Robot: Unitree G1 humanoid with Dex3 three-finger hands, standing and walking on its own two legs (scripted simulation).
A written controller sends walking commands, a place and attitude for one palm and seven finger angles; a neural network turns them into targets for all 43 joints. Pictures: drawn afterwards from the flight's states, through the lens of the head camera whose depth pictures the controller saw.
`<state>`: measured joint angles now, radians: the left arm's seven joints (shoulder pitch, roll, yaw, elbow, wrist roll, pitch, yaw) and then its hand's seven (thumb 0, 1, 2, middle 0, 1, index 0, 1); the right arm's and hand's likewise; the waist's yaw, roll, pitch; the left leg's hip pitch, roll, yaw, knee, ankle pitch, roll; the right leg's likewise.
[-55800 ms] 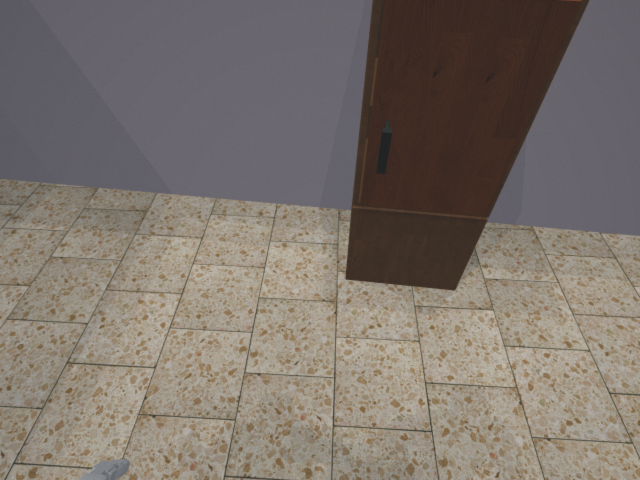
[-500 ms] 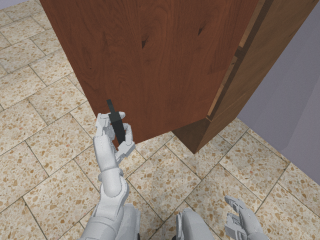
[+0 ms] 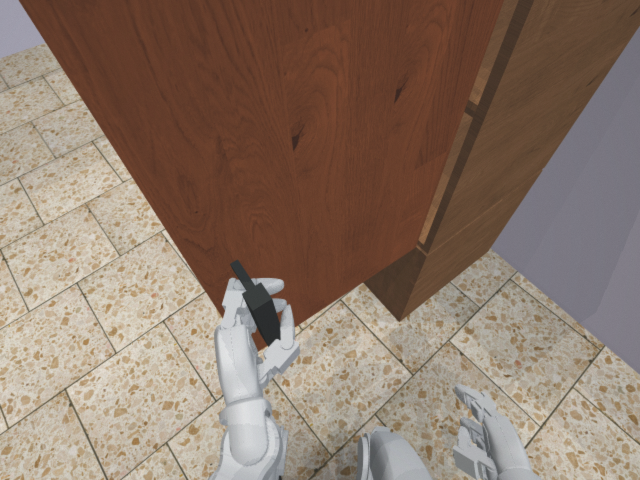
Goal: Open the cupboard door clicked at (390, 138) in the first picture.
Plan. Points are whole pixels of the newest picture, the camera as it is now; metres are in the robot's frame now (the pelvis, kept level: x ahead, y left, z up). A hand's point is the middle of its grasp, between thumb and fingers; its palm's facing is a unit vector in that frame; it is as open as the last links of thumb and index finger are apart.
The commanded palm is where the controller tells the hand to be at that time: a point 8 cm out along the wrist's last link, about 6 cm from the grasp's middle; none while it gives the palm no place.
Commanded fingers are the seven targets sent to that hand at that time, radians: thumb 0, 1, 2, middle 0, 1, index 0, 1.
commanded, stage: open thumb and fingers to let go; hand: left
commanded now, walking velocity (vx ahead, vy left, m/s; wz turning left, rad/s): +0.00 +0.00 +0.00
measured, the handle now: (256, 304) +0.33 +0.09 +0.02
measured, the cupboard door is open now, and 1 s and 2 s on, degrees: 88 88 90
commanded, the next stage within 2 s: slide the hand sideways off the handle in 0.76 s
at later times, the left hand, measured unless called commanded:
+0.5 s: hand (275, 338) +0.29 +0.07 +0.01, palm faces +0.25 -0.97 -0.01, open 13.1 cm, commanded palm +0.24 +0.10 +0.01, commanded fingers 0.00 -0.50 0.30 -0.24 -0.85 -0.24 -0.85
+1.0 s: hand (274, 364) +0.26 +0.07 +0.01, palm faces -0.11 -0.99 -0.07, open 15.9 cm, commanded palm +0.23 +0.10 +0.01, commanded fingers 0.00 -0.50 0.30 -0.15 -0.30 -0.15 -0.30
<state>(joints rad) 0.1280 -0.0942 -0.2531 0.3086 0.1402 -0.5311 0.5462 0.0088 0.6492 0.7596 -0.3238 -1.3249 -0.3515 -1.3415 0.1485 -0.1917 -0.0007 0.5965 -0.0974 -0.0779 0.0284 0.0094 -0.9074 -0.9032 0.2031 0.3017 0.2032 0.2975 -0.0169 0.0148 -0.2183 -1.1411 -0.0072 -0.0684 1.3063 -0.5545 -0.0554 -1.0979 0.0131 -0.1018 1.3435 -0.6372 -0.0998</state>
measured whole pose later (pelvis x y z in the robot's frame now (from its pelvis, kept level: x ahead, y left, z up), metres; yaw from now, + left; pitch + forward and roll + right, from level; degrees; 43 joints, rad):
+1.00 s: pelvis -0.02 +0.03 -0.01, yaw -1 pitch +21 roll -1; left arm 0.10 0.03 -0.31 0.25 0.10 -0.47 0.26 -0.01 -0.49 0.30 -0.24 -0.40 -0.18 -0.46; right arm 0.17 -0.19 0.01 0.52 -0.07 -0.06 0.05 0.01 -0.91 -0.90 0.21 0.30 0.21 0.30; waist -0.02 0.04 -0.21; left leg -1.19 -0.02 -0.06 1.38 -0.55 -0.01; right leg -1.13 -0.01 -0.09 1.38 -0.62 -0.05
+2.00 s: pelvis -0.01 +0.04 -0.03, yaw -2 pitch +22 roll -2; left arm 0.54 0.13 -0.14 -0.14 -0.10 -0.50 -0.09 -0.01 -0.50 0.30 -0.15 -0.30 -0.16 -0.31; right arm 0.18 -0.21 0.00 0.41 -0.01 -0.02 0.00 0.01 -0.91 -0.90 0.20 0.30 0.20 0.30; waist 0.02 0.03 -0.22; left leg -1.25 0.00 -0.05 1.48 -0.61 -0.01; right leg -1.18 0.02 -0.08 1.46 -0.66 -0.05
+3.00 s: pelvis +0.02 +0.06 +0.09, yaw -2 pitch +5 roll -2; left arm 0.66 0.34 0.09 -0.45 -0.05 0.02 0.15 -0.01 -0.02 0.50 -0.17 -0.30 -0.17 -0.30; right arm 0.32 -0.22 0.07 0.41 0.03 0.00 -0.13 0.01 -0.90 -0.90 0.21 0.30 0.20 0.30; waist 0.03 0.07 -0.14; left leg -0.52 -0.01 -0.02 0.87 -0.43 0.03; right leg -0.45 0.01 -0.04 0.81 -0.45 0.00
